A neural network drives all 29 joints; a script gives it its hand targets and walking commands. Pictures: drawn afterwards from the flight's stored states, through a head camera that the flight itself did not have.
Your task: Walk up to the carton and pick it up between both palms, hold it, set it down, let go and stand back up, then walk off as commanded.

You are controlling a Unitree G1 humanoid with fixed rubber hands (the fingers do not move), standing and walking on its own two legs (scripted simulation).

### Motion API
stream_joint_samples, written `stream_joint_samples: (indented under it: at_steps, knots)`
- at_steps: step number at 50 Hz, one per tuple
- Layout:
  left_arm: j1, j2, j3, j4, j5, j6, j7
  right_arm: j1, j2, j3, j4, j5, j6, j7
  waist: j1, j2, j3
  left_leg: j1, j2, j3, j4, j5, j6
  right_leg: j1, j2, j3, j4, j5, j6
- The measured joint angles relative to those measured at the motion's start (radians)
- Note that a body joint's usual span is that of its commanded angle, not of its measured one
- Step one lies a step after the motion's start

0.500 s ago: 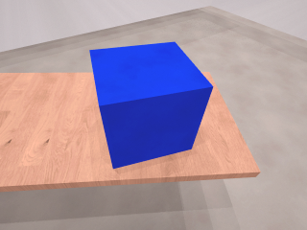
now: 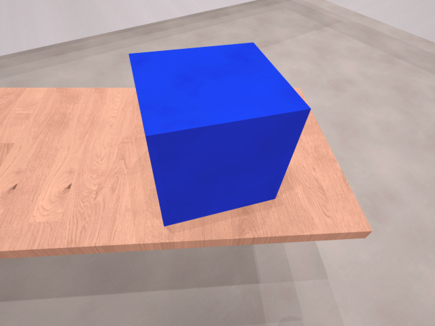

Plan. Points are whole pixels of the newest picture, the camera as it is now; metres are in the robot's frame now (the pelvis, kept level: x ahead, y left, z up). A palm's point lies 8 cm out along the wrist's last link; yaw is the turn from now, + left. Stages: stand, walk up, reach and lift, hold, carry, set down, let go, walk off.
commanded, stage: walk off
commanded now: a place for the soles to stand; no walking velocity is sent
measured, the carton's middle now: (209, 133) +0.49 +0.02 +0.08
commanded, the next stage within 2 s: none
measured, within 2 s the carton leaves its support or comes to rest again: neither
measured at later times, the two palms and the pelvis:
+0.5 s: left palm out of the picture -0.05 +0.35 -0.16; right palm out of the picture -0.04 -0.23 -0.10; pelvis -0.13 +0.06 -0.01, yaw -2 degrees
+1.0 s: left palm out of the picture -0.24 +0.33 -0.11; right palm out of the picture -0.28 -0.29 -0.14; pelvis -0.33 +0.03 -0.02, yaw -2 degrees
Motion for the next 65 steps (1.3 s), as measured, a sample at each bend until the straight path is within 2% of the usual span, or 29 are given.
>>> stream_joint_samples:
  at_steps: [3, 5, 6, 7, 8, 9, 11, 13, 15, 19, 26, 32, 35, 36, 37, 38, 40, 44, 48, 51, 55, 57, 59, 61, 62, 65]
  knots:
    - [0.000, 0.002, 0.000, 0.000, 0.000, 0.012, 0.000, 0.000, -0.011, -0.001, -0.014, 0.000, 0.020, 0.000, -0.001, 0.001, 0.008, -0.035, -0.021, 0.001, 0.148, -0.125, 0.003, -0.028, -0.002, 0.005, 0.012, 0.008, 0.003]
    - [-0.004, 0.008, 0.000, 0.000, 0.000, 0.018, 0.001, 0.001, -0.014, -0.001, -0.021, 0.000, 0.023, 0.000, -0.006, 0.001, 0.009, -0.031, -0.024, 0.004, 0.131, -0.127, 0.005, -0.060, -0.002, 0.005, 0.026, 0.014, 0.013]
    - [-0.010, 0.011, 0.000, 0.000, 0.000, 0.024, 0.002, 0.001, -0.015, -0.002, -0.027, 0.000, 0.023, 0.000, -0.008, 0.002, 0.012, -0.013, -0.023, 0.004, 0.060, -0.084, 0.006, -0.082, -0.001, 0.005, 0.045, 0.012, 0.024]
    - [-0.020, 0.017, 0.000, 0.000, 0.000, 0.030, 0.003, 0.000, -0.015, -0.002, -0.033, 0.000, 0.023, 0.000, -0.008, -0.001, 0.020, 0.002, -0.028, 0.003, -0.009, -0.003, 0.024, -0.111, -0.003, 0.006, 0.081, 0.005, 0.030]
    - [-0.036, 0.026, 0.000, 0.000, 0.000, 0.039, 0.005, -0.005, -0.006, -0.002, -0.040, 0.000, 0.023, 0.000, -0.001, -0.018, 0.045, 0.002, -0.039, 0.015, -0.007, 0.019, 0.054, -0.134, -0.005, 0.027, 0.136, -0.005, 0.024]
    - [-0.048, 0.033, 0.000, 0.001, 0.000, 0.050, 0.008, -0.005, 0.004, -0.002, -0.050, 0.000, 0.022, 0.000, 0.005, -0.028, 0.068, 0.002, -0.043, 0.024, 0.001, 0.018, 0.076, -0.158, 0.005, 0.042, 0.216, -0.069, 0.020]
    - [-0.056, 0.043, 0.000, 0.001, 0.000, 0.064, 0.014, -0.005, 0.022, -0.003, -0.059, 0.000, 0.023, 0.000, -0.008, -0.031, 0.090, 0.001, -0.041, 0.015, -0.005, 0.020, 0.099, -0.198, 0.045, 0.055, 0.400, -0.192, 0.011]
    - [-0.056, 0.052, 0.000, 0.000, 0.000, 0.068, 0.015, -0.005, 0.032, -0.003, -0.065, 0.000, 0.023, 0.000, -0.020, -0.031, 0.097, -0.001, -0.040, 0.000, -0.027, 0.042, 0.106, -0.219, 0.076, 0.057, 0.546, -0.214, 0.006]
    - [-0.055, 0.058, 0.000, 0.000, 0.000, 0.068, 0.015, -0.005, 0.032, -0.003, -0.087, 0.000, 0.022, -0.002, -0.017, -0.032, 0.103, -0.008, -0.040, 0.000, -0.041, 0.066, 0.111, -0.224, 0.091, 0.058, 0.648, -0.215, 0.006]
    - [-0.055, 0.064, 0.000, -0.001, 0.000, 0.073, 0.015, -0.010, 0.031, -0.003, -0.151, 0.000, 0.022, -0.007, -0.005, -0.032, 0.104, -0.059, -0.041, 0.018, -0.042, 0.102, 0.119, -0.224, 0.096, 0.063, 0.709, -0.215, 0.006]
    - [-0.055, 0.068, 0.002, -0.001, 0.000, 0.080, 0.015, -0.014, 0.031, -0.003, -0.205, 0.000, 0.023, -0.008, -0.006, -0.033, 0.127, -0.135, -0.041, 0.046, -0.042, 0.179, 0.120, -0.191, 0.096, 0.071, 0.653, -0.216, 0.006]
    - [-0.054, 0.068, 0.005, -0.001, 0.000, 0.084, 0.011, -0.014, 0.026, -0.003, -0.205, 0.000, 0.024, -0.008, -0.008, -0.032, 0.130, -0.179, -0.041, 0.077, -0.042, 0.245, 0.120, -0.131, 0.092, 0.071, 0.523, -0.237, 0.006]
    - [-0.052, 0.068, 0.008, -0.002, 0.000, 0.075, 0.003, -0.017, 0.010, -0.003, -0.205, 0.000, 0.028, -0.008, 0.001, -0.030, 0.129, -0.218, -0.041, 0.101, -0.040, 0.262, 0.120, -0.080, 0.062, 0.069, 0.377, -0.262, -0.008]
    - [-0.052, 0.063, 0.007, -0.001, 0.000, 0.069, 0.000, -0.024, 0.000, -0.005, -0.200, 0.000, 0.033, -0.008, -0.003, -0.010, 0.142, -0.233, -0.034, 0.093, -0.024, 0.236, 0.120, -0.085, 0.069, 0.058, 0.368, -0.268, -0.026]
    - [-0.051, 0.058, 0.008, -0.001, 0.000, 0.066, -0.004, -0.025, -0.008, -0.007, -0.190, 0.000, 0.039, -0.011, -0.013, 0.013, 0.155, -0.249, -0.033, 0.071, 0.011, 0.135, 0.120, -0.089, 0.075, 0.037, 0.370, -0.251, -0.037]
    - [-0.046, 0.058, 0.009, 0.000, 0.003, 0.067, -0.006, -0.026, -0.011, -0.007, -0.170, 0.000, 0.046, -0.013, -0.017, 0.021, 0.159, -0.272, -0.048, 0.042, 0.078, 0.041, 0.120, -0.094, 0.073, 0.025, 0.370, -0.228, -0.044]
    - [-0.035, 0.058, 0.009, -0.001, 0.007, 0.075, -0.006, -0.026, -0.015, -0.007, -0.125, 0.000, 0.059, -0.016, -0.004, 0.021, 0.159, -0.304, -0.103, -0.036, 0.256, -0.046, 0.120, -0.097, 0.059, 0.028, 0.352, -0.183, -0.052]
    - [-0.036, 0.058, 0.013, -0.001, 0.007, 0.068, -0.005, -0.025, -0.034, -0.007, -0.077, 0.000, 0.060, -0.017, -0.004, 0.035, 0.157, -0.290, -0.169, -0.169, 0.524, -0.051, 0.120, -0.106, 0.043, 0.030, 0.260, -0.086, -0.046]
    - [-0.058, 0.057, 0.016, -0.001, 0.007, 0.065, -0.005, -0.023, -0.061, -0.009, -0.058, 0.000, 0.060, -0.021, -0.015, 0.037, 0.154, -0.212, -0.174, -0.207, 0.591, -0.052, 0.119, -0.150, 0.030, 0.029, 0.190, -0.002, -0.043]
    - [-0.086, 0.057, 0.016, -0.001, 0.007, 0.072, -0.005, -0.020, -0.082, -0.013, -0.040, 0.000, 0.060, -0.030, -0.017, 0.037, 0.153, -0.133, -0.170, -0.181, 0.534, -0.088, 0.119, -0.195, 0.019, 0.028, 0.174, 0.039, -0.042]
    - [-0.113, 0.057, 0.018, -0.001, 0.010, 0.085, -0.006, -0.011, -0.089, -0.014, -0.027, 0.000, 0.059, -0.037, -0.020, 0.035, 0.152, 0.020, -0.140, -0.081, 0.247, -0.179, 0.119, -0.238, 0.017, 0.019, 0.173, 0.078, -0.032]
    - [-0.121, 0.057, 0.019, -0.001, 0.010, 0.090, -0.006, -0.003, -0.086, -0.014, -0.020, 0.000, 0.050, -0.037, -0.024, 0.030, 0.152, 0.089, -0.131, -0.044, 0.066, -0.155, 0.119, -0.259, 0.016, 0.008, 0.183, 0.087, -0.027]
    - [-0.114, 0.056, 0.023, 0.000, 0.010, 0.105, -0.006, 0.000, -0.062, -0.014, -0.011, 0.000, 0.047, -0.037, -0.008, -0.006, 0.158, 0.098, -0.138, -0.015, 0.052, -0.097, 0.116, -0.268, 0.016, 0.034, 0.226, -0.002, -0.026]
    - [-0.107, 0.054, 0.023, 0.000, 0.010, 0.116, -0.006, 0.021, -0.041, -0.014, -0.012, 0.000, 0.043, -0.037, -0.025, -0.010, 0.148, 0.097, -0.132, -0.035, 0.049, -0.080, 0.114, -0.270, 0.035, 0.051, 0.314, -0.104, -0.016]
    - [-0.107, 0.055, 0.023, -0.001, 0.010, 0.112, -0.006, 0.029, -0.031, -0.014, -0.011, 0.000, 0.040, -0.037, -0.035, -0.011, 0.146, 0.096, -0.129, -0.054, 0.043, -0.070, 0.114, -0.270, 0.044, 0.065, 0.365, -0.113, -0.014]
    - [-0.106, 0.056, 0.026, -0.001, 0.010, 0.095, -0.006, 0.033, -0.021, -0.014, -0.012, 0.000, 0.030, -0.037, -0.021, -0.019, 0.141, 0.081, -0.121, -0.068, 0.024, -0.040, 0.111, -0.270, 0.053, 0.114, 0.504, -0.114, -0.009]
